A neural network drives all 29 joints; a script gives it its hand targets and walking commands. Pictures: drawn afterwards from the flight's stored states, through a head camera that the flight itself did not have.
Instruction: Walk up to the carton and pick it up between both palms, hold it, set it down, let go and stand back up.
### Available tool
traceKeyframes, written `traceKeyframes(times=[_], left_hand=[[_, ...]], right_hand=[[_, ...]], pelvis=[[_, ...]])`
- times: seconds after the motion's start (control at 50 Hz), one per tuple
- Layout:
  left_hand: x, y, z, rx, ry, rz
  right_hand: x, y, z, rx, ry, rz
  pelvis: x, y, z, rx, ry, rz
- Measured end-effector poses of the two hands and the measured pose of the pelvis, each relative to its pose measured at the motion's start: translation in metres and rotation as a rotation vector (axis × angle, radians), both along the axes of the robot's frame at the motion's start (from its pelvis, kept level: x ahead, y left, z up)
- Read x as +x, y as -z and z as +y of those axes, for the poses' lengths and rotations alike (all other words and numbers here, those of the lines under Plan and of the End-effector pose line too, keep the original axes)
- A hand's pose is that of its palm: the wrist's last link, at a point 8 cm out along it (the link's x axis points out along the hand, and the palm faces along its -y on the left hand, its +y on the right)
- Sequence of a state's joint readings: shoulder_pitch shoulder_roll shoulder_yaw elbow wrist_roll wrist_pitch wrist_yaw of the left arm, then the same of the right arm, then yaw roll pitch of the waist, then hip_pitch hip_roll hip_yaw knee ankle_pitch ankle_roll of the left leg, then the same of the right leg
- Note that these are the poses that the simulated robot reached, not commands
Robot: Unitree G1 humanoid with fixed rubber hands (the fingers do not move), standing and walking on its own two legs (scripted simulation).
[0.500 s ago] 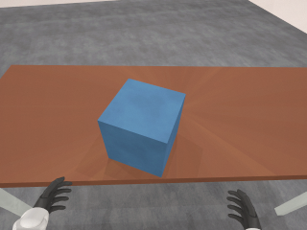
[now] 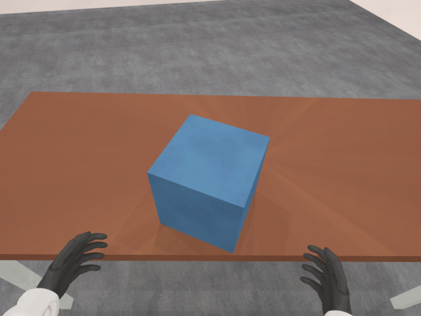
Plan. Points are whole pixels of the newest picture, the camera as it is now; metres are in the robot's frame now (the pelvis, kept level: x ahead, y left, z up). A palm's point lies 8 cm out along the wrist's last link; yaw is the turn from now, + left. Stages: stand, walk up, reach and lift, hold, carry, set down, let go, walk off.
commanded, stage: reach and lift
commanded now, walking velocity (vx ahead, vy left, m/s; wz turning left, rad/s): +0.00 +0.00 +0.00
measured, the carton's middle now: (211, 183) +0.38 +0.03 +0.02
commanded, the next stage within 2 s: none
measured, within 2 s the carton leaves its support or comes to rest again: neither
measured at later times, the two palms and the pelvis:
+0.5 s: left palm (42, 277) +0.16 +0.27 +0.07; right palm (334, 292) +0.16 -0.16 +0.06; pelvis +0.01 -0.02 +0.00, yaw +2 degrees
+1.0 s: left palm (65, 215) +0.24 +0.26 +0.10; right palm (326, 252) +0.21 -0.15 +0.08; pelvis +0.01 -0.01 +0.00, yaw +0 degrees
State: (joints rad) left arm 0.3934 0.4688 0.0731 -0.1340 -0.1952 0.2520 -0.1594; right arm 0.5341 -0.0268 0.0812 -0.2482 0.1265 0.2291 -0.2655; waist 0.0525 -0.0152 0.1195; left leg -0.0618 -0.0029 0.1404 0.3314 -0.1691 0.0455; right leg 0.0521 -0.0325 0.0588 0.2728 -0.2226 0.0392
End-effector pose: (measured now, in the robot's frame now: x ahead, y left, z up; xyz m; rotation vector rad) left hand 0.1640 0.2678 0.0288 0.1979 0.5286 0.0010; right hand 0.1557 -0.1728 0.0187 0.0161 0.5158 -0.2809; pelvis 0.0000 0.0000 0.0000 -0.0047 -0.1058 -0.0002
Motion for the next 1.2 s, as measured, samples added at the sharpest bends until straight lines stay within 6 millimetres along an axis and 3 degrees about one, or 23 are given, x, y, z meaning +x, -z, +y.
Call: traceKeyframes(times=[0.36, 0.5, 0.72, 0.86, 1.2], left_hand=[[-0.008, -0.038, -0.001, -0.003, 0.017, -0.169], [-0.008, -0.045, 0.002, 0.025, 0.047, -0.198], [0.033, -0.044, 0.004, 0.013, 0.075, -0.204], [0.063, -0.069, -0.009, -0.007, 0.116, -0.269], [0.094, -0.086, -0.017, -0.057, 0.109, -0.273]], right_hand=[[0.004, -0.041, 0.010, 0.048, 0.033, -0.103], [0.002, -0.046, 0.017, 0.067, 0.063, -0.129], [0.031, -0.045, 0.023, 0.053, 0.046, -0.176], [0.044, -0.054, 0.025, 0.092, 0.049, -0.208], [0.078, -0.074, 0.018, 0.040, 0.025, -0.231]], pelvis=[[0.006, 0.001, -0.016, -0.002, -0.025, -0.021], [0.006, 0.002, -0.018, -0.006, -0.032, -0.022], [0.006, 0.003, -0.017, -0.009, -0.031, -0.003], [0.011, 0.002, -0.012, -0.007, -0.012, -0.002], [0.008, 0.000, -0.008, -0.004, -0.014, 0.012]])
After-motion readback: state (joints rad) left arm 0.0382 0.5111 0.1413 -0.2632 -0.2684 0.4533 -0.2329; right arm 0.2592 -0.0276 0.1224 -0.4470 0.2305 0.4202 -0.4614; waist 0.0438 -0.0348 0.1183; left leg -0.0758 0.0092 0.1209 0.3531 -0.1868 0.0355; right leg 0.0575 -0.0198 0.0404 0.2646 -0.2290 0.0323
